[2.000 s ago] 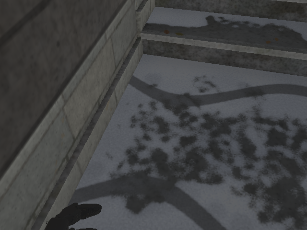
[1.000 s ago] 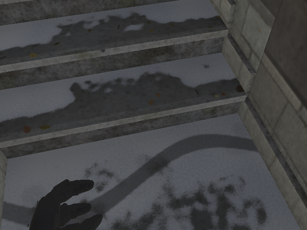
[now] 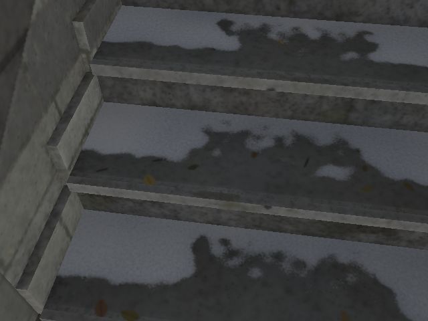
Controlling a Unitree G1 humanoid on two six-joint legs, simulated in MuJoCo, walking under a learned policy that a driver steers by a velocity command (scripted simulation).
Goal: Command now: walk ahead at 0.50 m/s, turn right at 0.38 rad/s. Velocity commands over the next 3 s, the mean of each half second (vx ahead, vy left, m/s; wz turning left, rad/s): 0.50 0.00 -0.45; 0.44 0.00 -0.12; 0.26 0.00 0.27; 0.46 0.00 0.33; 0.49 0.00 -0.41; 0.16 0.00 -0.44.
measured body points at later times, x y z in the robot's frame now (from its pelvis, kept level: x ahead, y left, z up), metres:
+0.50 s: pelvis +0.29 -0.01 +0.03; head +0.33 -0.05 +0.48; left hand +0.29 +0.24 -0.09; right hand +0.50 -0.21 -0.01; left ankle +0.49 +0.05 -0.49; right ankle +0.11 -0.09 -0.71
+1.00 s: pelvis +0.54 -0.06 +0.19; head +0.58 -0.04 +0.64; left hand +0.78 -0.03 +0.09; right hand +0.36 -0.16 +0.06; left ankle +0.51 +0.05 -0.55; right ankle +0.64 -0.23 -0.25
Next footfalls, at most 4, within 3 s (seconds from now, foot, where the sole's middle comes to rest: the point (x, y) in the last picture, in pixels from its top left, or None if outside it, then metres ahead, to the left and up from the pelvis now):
0.54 left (207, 278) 0.55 0.04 -0.59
1.12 right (316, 177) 0.76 -0.27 -0.42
1.86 left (185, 49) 1.13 0.10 -0.25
2.52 right None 1.45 -0.11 -0.08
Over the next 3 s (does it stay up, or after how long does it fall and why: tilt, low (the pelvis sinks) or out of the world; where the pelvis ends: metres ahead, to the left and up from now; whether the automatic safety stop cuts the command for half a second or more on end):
stays up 1.54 -0.11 0.73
